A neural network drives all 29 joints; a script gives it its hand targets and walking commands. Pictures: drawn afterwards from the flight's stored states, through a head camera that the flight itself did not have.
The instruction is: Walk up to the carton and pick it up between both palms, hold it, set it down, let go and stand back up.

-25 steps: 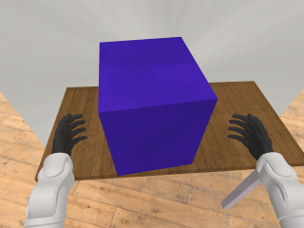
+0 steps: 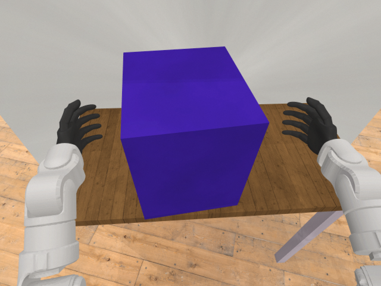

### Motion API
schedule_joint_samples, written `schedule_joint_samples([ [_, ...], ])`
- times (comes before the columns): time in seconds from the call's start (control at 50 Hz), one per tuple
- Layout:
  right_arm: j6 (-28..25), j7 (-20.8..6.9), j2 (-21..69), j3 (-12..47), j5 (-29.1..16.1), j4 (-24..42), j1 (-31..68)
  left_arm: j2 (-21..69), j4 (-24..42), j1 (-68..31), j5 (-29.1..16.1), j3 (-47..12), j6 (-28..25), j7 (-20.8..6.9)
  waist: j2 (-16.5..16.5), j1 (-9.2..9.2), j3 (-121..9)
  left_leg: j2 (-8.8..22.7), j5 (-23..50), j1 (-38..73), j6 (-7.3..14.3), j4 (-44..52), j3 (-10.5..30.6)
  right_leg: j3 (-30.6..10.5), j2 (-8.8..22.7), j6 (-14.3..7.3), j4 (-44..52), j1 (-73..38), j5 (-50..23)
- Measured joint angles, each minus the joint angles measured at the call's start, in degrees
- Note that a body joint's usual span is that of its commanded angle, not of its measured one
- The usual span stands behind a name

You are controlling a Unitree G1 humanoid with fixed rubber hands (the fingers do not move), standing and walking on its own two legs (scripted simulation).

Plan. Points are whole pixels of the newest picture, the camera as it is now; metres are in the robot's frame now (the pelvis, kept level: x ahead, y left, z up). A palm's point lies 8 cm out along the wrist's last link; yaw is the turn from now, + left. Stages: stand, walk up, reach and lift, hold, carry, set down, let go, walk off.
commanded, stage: reach and lift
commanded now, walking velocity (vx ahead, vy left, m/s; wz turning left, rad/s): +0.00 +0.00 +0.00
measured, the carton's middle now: (184, 134) +0.44 +0.05 +0.06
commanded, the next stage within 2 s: none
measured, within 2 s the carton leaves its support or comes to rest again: neither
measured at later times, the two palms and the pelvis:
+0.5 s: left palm (63, 100) +0.37 +0.26 +0.21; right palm (314, 92) +0.43 -0.20 +0.21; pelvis +0.00 +0.00 +0.00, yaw +1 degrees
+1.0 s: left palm (66, 69) +0.41 +0.26 +0.25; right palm (304, 60) +0.47 -0.18 +0.25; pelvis +0.00 +0.00 +0.00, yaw +2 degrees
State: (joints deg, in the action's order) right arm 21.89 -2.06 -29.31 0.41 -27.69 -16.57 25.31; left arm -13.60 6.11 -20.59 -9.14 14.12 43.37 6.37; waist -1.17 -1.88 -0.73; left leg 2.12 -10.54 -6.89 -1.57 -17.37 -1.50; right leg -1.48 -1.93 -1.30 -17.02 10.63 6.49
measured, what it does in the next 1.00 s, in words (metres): stands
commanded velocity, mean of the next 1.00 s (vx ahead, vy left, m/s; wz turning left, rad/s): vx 0.00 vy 0.00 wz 0.00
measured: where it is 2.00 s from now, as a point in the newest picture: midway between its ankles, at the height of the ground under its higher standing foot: outside the picture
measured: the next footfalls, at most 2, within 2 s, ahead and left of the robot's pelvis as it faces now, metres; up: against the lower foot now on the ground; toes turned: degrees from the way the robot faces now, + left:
none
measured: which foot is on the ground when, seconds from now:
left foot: down 0.00-1.00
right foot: down 0.00-1.00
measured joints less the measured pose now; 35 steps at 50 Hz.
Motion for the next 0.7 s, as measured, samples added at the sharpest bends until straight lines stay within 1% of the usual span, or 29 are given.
schedule_joint_samples([
  [0.06,0.52,-0.08,-0.30,0.31,-0.19,-1.59,2.68,-0.63,-1.68,-2.57,-0.10,0.33,0.63,-0.02,0.01,-0.08,-0.36,0.01,-0.06,-0.52,-0.01,-0.31,0.07,0.01,-0.02,0.00,-0.20,0.46,0.00],
  [0.2,1.79,-0.59,-1.13,1.27,-0.85,-8.39,9.89,-2.15,-7.90,-9.44,-0.54,0.16,1.69,0.22,-0.03,-0.59,-1.31,-0.04,-0.01,-1.97,0.00,-0.82,0.32,0.13,0.00,0.00,-0.48,1.72,-0.10],
  [0.38,2.28,-0.94,-2.23,2.50,-1.47,-15.67,17.98,-4.25,-13.90,-17.25,-1.13,-0.80,2.25,0.43,0.35,-1.22,-2.04,0.00,-0.13,-3.50,-0.01,-1.52,0.78,0.44,-0.05,0.04,-0.19,2.64,-0.35],
  [0.48,2.43,-1.40,-2.88,3.61,-1.95,-20.21,22.52,-5.32,-19.27,-21.86,-1.74,-1.70,1.77,0.57,0.27,-1.77,-2.70,0.05,-0.10,-4.27,-0.03,-1.59,0.84,0.45,-0.12,0.00,-0.14,3.33,-0.43],
  [0.7,2.21,-1.73,-3.27,4.83,-2.22,-30.13,32.09,-7.12,-29.42,-30.84,-2.91,-4.40,-0.12,0.79,0.16,-2.24,-3.69,0.07,0.09,-6.33,-0.16,-1.81,1.56,1.03,-0.14,-0.08,0.29,4.82,-0.70],
])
